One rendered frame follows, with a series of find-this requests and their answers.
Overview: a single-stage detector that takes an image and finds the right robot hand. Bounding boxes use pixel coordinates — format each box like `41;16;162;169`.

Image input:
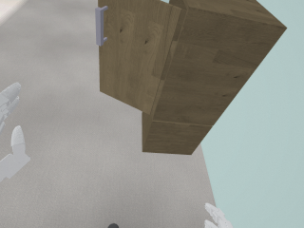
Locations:
204;202;234;228

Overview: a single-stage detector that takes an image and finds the handle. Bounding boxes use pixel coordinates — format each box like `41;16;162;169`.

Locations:
95;6;108;47

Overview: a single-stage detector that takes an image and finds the left robot hand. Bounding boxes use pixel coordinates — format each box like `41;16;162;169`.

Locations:
0;82;30;182

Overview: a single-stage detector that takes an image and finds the cupboard door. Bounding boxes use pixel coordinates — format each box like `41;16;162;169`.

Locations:
98;0;182;115

